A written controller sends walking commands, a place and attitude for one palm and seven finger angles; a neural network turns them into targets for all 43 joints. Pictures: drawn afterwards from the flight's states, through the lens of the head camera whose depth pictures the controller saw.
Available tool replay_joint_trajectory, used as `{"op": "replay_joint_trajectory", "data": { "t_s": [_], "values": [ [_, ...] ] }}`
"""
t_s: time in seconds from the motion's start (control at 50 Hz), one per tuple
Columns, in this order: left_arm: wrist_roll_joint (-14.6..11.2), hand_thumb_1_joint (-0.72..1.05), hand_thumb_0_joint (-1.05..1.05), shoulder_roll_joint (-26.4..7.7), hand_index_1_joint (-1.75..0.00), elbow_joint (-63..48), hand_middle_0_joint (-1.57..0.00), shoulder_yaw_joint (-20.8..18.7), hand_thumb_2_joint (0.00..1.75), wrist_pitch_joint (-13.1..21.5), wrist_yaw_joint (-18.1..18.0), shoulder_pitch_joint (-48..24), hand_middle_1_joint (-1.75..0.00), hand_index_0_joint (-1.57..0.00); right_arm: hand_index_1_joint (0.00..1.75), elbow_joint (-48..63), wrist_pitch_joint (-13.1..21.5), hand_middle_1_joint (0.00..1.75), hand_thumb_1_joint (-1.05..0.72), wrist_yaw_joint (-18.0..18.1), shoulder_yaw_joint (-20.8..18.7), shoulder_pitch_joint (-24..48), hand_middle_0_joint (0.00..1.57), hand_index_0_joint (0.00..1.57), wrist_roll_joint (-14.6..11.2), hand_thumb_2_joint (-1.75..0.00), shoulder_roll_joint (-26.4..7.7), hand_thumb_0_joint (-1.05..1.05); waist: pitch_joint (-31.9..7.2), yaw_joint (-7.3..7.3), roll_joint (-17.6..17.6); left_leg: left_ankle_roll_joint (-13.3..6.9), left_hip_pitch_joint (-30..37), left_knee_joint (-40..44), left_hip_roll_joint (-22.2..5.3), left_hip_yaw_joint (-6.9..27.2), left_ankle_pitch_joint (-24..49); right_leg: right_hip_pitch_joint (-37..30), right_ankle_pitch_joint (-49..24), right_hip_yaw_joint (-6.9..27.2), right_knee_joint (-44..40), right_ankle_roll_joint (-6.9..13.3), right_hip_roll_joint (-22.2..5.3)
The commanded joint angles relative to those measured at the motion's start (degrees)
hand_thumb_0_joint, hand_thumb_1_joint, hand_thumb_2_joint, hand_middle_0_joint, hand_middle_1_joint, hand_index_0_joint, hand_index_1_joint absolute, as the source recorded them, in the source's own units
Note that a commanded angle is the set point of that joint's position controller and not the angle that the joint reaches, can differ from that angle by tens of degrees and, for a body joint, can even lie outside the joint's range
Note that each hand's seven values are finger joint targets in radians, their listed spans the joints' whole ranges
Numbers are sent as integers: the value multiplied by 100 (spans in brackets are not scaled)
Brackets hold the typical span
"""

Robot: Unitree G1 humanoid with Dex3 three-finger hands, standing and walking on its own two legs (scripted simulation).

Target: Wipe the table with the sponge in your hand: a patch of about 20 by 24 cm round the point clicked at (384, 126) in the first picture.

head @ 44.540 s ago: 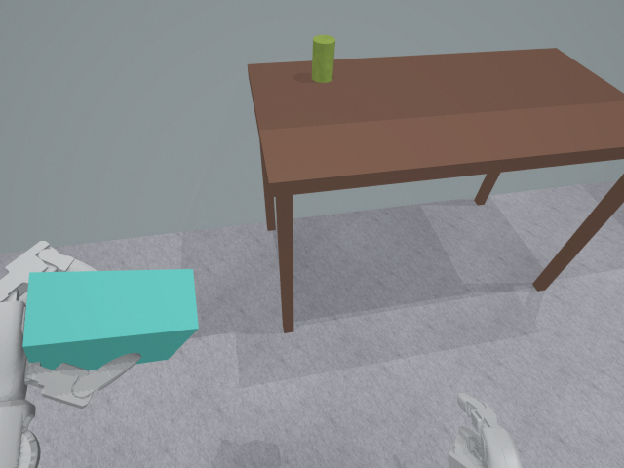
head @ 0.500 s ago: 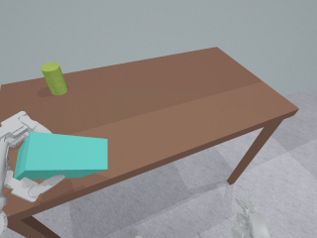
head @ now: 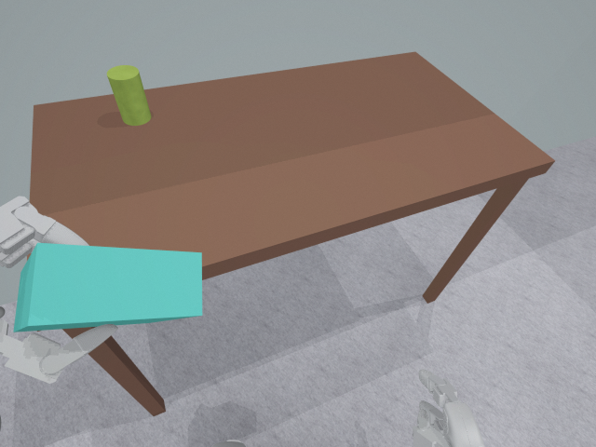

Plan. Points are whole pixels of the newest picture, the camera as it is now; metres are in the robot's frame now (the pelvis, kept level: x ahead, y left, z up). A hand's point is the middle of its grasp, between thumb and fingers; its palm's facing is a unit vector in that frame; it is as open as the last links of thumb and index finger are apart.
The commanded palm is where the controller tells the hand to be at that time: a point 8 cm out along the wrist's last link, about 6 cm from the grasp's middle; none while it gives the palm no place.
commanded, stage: stop stepping back and stand still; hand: left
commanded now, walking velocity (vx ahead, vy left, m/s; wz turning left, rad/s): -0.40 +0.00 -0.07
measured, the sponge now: (130, 292) +0.23 +0.20 +0.15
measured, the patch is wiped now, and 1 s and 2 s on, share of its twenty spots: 1.00 1.00 1.00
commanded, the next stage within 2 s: stand and wait in 1.34 s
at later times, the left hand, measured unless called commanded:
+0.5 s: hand out of the picture +0.03 +0.25 +0.19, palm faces +0.46 -0.83 -0.30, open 10.0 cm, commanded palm -0.02 +0.27 +0.19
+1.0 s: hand out of the picture -0.06 +0.21 +0.19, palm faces +0.40 -0.85 -0.34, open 10.0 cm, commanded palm -0.11 +0.24 +0.19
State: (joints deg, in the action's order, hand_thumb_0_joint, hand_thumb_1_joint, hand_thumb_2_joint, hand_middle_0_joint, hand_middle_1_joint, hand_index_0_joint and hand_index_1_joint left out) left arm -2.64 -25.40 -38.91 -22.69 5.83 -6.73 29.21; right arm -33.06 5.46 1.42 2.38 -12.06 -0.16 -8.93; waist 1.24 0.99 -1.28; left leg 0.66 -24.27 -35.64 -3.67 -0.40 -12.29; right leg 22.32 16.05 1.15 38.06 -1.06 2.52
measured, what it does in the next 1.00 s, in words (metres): walks backwards: right foot, then left foot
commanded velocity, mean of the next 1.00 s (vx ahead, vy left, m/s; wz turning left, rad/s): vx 0.26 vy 0.01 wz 0.00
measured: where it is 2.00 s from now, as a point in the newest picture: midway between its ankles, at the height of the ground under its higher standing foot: outside the picture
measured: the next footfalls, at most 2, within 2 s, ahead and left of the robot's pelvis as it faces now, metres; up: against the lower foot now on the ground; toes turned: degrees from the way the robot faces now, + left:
right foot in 0.02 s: +0.06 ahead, -0.13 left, +0.00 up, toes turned +2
left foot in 0.30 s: -0.23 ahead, +0.08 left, +0.00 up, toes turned +1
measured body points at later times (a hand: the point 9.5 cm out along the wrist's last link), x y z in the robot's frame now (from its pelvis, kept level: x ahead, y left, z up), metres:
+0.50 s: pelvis -0.17 -0.01 -0.01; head -0.25 +0.00 +0.43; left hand +0.00 +0.29 +0.20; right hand -0.05 -0.25 -0.09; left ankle -0.21 +0.13 -0.73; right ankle -0.14 -0.11 -0.66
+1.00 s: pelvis -0.27 -0.04 +0.01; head -0.32 -0.03 +0.45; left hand -0.08 +0.25 +0.21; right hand -0.12 -0.27 -0.06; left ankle -0.26 +0.08 -0.73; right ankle -0.23 -0.16 -0.67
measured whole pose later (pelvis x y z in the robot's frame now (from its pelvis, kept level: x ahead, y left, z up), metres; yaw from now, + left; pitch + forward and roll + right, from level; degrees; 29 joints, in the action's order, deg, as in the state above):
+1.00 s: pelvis -0.27 -0.04 +0.01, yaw +0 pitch -1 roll -1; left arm -3.1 -22.6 -23.9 -19.9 5.8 -6.9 23.7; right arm -36.4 8.5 3.0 2.3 -15.9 -2.3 -11.2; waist -6.3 -2.1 -0.1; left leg -1.2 -15.9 -32.7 -1.1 0.1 -16.2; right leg 28.7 21.5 -2.3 54.9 0.4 -0.8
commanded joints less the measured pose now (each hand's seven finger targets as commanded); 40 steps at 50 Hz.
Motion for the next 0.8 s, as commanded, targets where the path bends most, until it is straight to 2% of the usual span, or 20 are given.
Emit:
{"op": "replay_joint_trajectory", "data": {
  "t_s": [0.0,0.04,0.06,0.08,0.18,0.24,0.28,0.32,0.34,0.36,0.38,0.42,0.52,0.54,0.56,0.58,0.6,0.68,0.74,0.78],
  "values": [
    [-14,10,0,-380,-160,-218,-120,-349,130,287,-78,-530,-160,-120,30,746,248,30,-90,152,-442,488,20,20,-28,-90,-1143,0,-874,-55,864,-416,-4,571,-1030,1037,-79,-1018,-979,-105,-1100,-34,-61],
    [77,10,0,-726,-160,-19,-120,-513,130,417,-68,-760,-160,-120,30,743,233,30,-90,157,-448,437,20,20,-16,-90,-1112,0,-912,-98,-222,-161,-285,-1011,-326,445,-1396,-939,-2566,461,-1712,343,-863],
    [-27,10,0,-499,-160,-58,-120,-85,130,411,-43,-859,-160,-120,30,806,176,30,-90,186,-543,388,20,20,-166,-90,-927,0,-1368,-67,-1529,198,-435,-2715,440,67,-1891,-782,-3095,1692,-1846,1004,-1941],
    [-79,10,0,-594,-160,-199,-120,-188,130,420,-55,-873,-160,-120,30,919,213,30,-90,235,-656,558,20,20,-243,-90,-1036,0,-1322,21,-1833,172,-190,-4083,310,545,-1863,63,-2670,1992,-2019,1292,-2419],
    [-68,10,0,-918,-160,-666,-120,-465,130,240,-94,-911,-160,-120,30,837,19,30,-90,261,-266,791,20,20,-73,-90,-837,0,-1027,-303,-200,-98,507,-3260,162,142,-1289,1909,929,704,-1596,764,-1519],
    [-96,10,0,-1148,-160,-880,-120,-661,130,262,-153,-912,-160,-120,30,727,196,30,-90,331,-431,410,20,20,-119,-90,-1182,0,-1130,-250,-288,-373,957,-1098,161,281,-1529,1786,843,770,-1112,603,-1456],
    [-85,10,0,-960,-160,-1086,-120,-646,130,360,-109,-1079,-160,-120,30,698,266,30,-90,327,-435,177,20,20,-100,-90,-1252,0,-1171,-301,878,-518,912,1104,11,297,-1339,1230,722,233,302,348,-772],
    [-25,10,0,-1036,-160,-1122,-120,-666,130,364,-91,-1335,-160,-120,30,805,369,30,-90,326,-574,182,20,20,-140,-90,-1267,0,-924,-206,2736,-921,597,2257,-877,1255,-412,1801,1113,-457,3870,35,330],
    [116,10,0,-1229,-160,-1166,-120,-845,130,482,-152,-1341,-160,-120,30,846,538,30,-90,397,-581,246,20,20,-120,-90,-1164,0,-1147,-228,3082,-1088,880,1675,-1269,1593,1033,2177,1209,-183,4200,30,19],
    [113,10,0,-1176,-160,-1256,-120,-680,130,550,-118,-1748,-160,-120,30,745,521,30,-90,272,-467,308,20,20,-60,-90,-984,0,-553,-369,3026,-1219,154,1848,-1453,2415,484,2474,977,440,4672,63,-323],
    [93,10,0,-970,-160,-613,-120,-559,130,586,-72,-1653,-160,-120,30,438,541,30,-90,161,-401,439,20,20,-65,-90,-949,0,193,-234,2216,-1354,-78,1880,-1665,2494,-16,2846,672,900,4625,127,-587],
    [35,10,0,-436,-160,500,-120,-14,130,481,31,-1694,-160,-120,30,133,527,30,-90,119,-414,139,20,20,-165,-90,-1089,0,601,-96,752,-1100,-640,1628,-1344,1596,-459,1832,426,393,3309,143,-544],
    [-81,10,0,-293,-160,944,-120,91,130,276,101,-1723,-160,-120,30,520,401,30,-90,322,-366,207,20,20,-120,-90,-1241,0,-327,-144,283,-654,-404,-536,-198,540,-1733,-1070,-502,-718,-1082,72,-120],
    [-63,10,0,-330,-160,1092,-120,84,130,237,134,-1330,-160,-120,30,551,354,30,-90,293,-368,230,20,20,-149,-90,-1192,0,-539,-174,-294,-566,-570,-1667,266,157,-1632,-1403,-819,-459,-1363,225,-414],
    [-109,10,0,-490,-160,681,-120,13,130,280,132,-1375,-160,-120,30,687,277,30,-90,272,-418,468,20,20,-209,-90,-1103,0,-768,-140,-1311,-406,-1076,-2954,568,-78,-1963,-1362,395,1170,-1904,676,-1343],
    [-183,10,0,-730,-160,319,-120,-266,130,353,115,-1554,-160,-120,30,722,272,30,-90,323,-444,618,20,20,-203,-90,-1080,0,-693,-191,-1503,-326,-1008,-3757,508,152,-1706,-395,1667,2373,-2622,956,-1979],
    [-166,10,0,-644,-160,130,-120,-238,130,447,167,-1475,-160,-120,30,522,270,30,-90,244,-492,364,20,20,-198,-90,-1143,0,-1017,-159,-1469,-240,-915,-4111,408,481,-1164,-288,1408,2636,-2569,1131,-1998],
    [-162,10,0,-920,-160,-730,-120,-540,130,488,68,-906,-160,-120,30,493,145,30,-90,173,-290,608,20,20,-122,-90,-775,0,-807,-332,-524,-423,872,-2076,-35,195,-1113,1893,2529,1102,-2197,908,-1674],
    [-159,10,0,-882,-160,-1027,-120,-486,130,442,-140,-862,-160,-120,30,558,349,30,-90,365,-258,517,20,20,-86,-90,-919,0,-970,-286,786,-515,1511,563,199,-137,-1343,1397,2272,321,-869,655,-1112],
    [-78,10,0,-871,-160,-1070,-120,-494,130,479,-231,-1286,-160,-120,30,664,506,30,-90,371,-352,417,20,20,-56,-90,-1153,0,-799,-296,2747,-1092,1124,2329,-1059,2088,-2202,1595,1576,-631,2705,114,94]
  ]
}}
